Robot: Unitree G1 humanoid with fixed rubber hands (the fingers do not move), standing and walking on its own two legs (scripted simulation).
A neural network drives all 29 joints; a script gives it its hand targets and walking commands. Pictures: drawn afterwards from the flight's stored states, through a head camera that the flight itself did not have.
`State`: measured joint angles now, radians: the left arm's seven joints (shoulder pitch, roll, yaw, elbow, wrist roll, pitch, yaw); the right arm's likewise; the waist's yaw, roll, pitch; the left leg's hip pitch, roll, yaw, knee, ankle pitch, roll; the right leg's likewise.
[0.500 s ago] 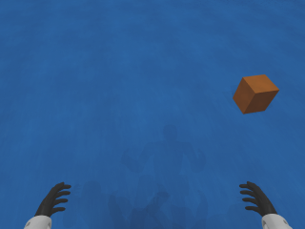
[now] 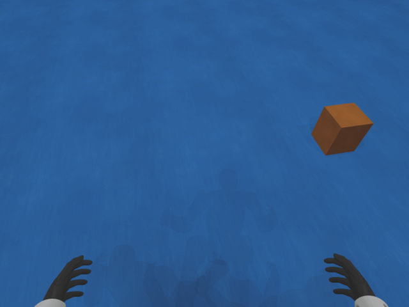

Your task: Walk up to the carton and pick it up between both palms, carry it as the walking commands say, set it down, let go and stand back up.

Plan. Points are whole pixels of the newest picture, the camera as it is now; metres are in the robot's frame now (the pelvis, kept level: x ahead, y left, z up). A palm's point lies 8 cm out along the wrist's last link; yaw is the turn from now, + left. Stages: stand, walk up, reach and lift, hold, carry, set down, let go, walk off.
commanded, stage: stand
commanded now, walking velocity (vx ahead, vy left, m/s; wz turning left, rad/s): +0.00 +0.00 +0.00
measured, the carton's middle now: (339, 129) +1.21 -0.89 -0.64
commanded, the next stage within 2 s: walk up in 0.70 s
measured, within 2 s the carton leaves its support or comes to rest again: neither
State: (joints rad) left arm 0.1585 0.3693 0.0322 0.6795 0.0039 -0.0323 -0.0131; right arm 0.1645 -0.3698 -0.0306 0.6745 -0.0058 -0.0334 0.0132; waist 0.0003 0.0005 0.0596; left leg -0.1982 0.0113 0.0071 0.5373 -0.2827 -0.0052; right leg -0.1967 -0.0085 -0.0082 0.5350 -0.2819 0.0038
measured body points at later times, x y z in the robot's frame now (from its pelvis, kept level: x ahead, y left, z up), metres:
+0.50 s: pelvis +0.00 +0.00 +0.01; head +0.00 +0.00 +0.46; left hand +0.14 +0.30 -0.08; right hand +0.14 -0.30 -0.08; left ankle +0.01 +0.12 -0.73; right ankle +0.01 -0.12 -0.73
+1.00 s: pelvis -0.01 -0.01 +0.01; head +0.01 -0.02 +0.46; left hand +0.12 +0.29 -0.10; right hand +0.09 -0.33 -0.11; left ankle +0.01 +0.12 -0.73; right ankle -0.01 -0.12 -0.69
